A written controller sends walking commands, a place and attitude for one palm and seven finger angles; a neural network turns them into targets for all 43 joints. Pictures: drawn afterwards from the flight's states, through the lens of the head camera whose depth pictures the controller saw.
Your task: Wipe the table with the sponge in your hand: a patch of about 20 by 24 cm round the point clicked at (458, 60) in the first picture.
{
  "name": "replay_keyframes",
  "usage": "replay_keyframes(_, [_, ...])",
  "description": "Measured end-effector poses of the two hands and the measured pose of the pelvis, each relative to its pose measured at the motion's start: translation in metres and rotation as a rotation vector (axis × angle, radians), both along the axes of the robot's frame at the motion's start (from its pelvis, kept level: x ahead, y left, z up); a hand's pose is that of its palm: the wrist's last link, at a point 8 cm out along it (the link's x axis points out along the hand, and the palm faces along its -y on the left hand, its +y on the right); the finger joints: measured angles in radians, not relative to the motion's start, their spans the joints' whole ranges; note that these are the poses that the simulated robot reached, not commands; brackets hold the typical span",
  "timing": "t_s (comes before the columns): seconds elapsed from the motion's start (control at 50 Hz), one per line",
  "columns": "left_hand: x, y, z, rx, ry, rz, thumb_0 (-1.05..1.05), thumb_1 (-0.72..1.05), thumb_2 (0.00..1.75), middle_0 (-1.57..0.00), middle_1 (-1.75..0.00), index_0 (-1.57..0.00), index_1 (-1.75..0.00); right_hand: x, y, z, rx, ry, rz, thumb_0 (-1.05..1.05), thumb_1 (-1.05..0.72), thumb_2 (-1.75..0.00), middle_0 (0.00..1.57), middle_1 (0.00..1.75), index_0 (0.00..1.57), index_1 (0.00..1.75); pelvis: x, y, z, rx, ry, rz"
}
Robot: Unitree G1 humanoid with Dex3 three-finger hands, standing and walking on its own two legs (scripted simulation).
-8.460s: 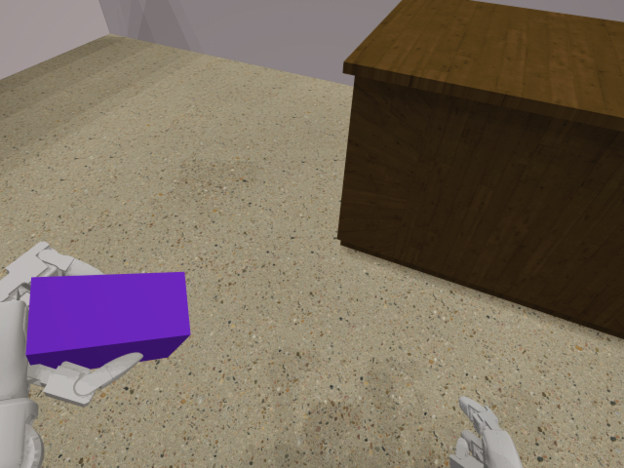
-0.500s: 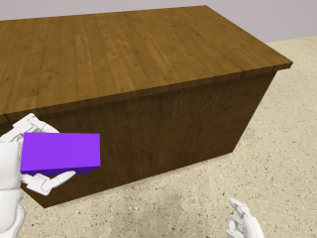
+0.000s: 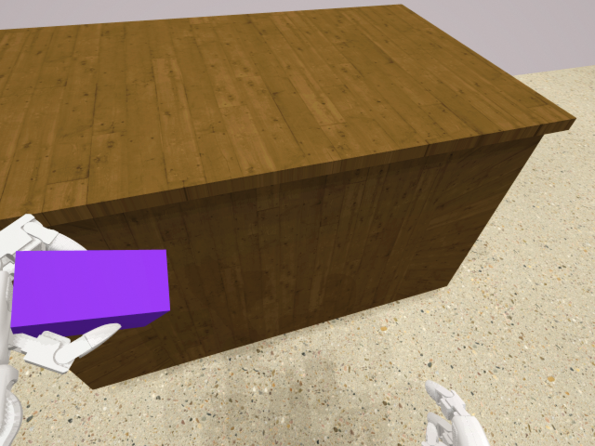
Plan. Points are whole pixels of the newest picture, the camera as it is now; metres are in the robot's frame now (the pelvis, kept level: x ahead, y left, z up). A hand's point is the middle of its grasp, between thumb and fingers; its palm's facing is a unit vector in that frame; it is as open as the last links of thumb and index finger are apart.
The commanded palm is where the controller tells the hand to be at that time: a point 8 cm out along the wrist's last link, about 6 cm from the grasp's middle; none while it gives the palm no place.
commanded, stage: shuffle to correct the standing spot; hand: left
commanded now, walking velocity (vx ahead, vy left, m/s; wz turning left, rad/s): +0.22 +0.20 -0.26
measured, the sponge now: (114, 294) +0.23 +0.22 +0.14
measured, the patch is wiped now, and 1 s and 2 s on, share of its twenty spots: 0.00 0.00 0.00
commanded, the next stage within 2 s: come to a stop and stand still in 1.02 s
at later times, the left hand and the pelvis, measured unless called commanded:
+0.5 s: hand (60, 216) +0.30 +0.30 +0.17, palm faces +0.37 -0.79 -0.49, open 10.1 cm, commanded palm +0.24 +0.34 +0.18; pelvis +0.08 +0.06 -0.02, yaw +0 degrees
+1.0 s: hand (48, 161) +0.39 +0.36 +0.18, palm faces +0.36 -0.81 -0.47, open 10.1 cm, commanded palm +0.33 +0.41 +0.18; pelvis +0.17 +0.13 -0.01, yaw -1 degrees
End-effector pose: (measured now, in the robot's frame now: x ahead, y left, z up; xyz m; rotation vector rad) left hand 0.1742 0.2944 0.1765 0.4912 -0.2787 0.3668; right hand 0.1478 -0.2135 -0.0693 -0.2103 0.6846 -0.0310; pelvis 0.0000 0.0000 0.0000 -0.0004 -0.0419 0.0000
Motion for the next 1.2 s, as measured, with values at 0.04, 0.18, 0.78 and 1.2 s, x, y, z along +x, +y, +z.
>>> replay_keyframes(0.04, [0.007,-0.003,0.005,0.03,-0.013,-0.015,-0.02,-0.5,1.0,-0.72,-1.34,-0.76,-1.34,0.002,0.004,-0.006,0.008,0.015,0.009,0.02,-0.9,-0.9,0.2,0.3,0.2,0.3,0.006,0.001,-0.003,-0.004,0.012,-0.006])
replay_keyframes(0.18, [0.032,0.001,0.009,0.035,-0.091,-0.073,-0.02,-0.5,1.0,-0.72,-1.34,-0.76,-1.34,0.019,0.0,-0.017,-0.036,0.101,-0.014,0.02,-0.9,-0.9,0.2,0.3,0.2,0.3,0.019,0.014,-0.009,-0.032,0.038,-0.005])
replay_keyframes(0.78, [0.148,0.109,0.003,0.085,-0.058,-0.037,-0.02,-0.5,1.01,-0.72,-1.34,-0.75,-1.35,0.147,0.1,-0.023,-0.027,0.028,-0.085,0.02,-0.9,-0.9,0.2,0.3,0.2,0.3,0.127,0.118,-0.017,0.035,0.016,-0.023])
replay_keyframes(1.2, [0.208,0.155,0.0,0.022,-0.038,-0.032,-0.02,-0.5,1.01,-0.72,-1.34,-0.75,-1.35,0.195,0.131,-0.017,-0.103,0.101,-0.104,0.02,-0.9,-0.9,0.2,0.3,0.2,0.3,0.199,0.171,-0.011,0.016,0.021,-0.016])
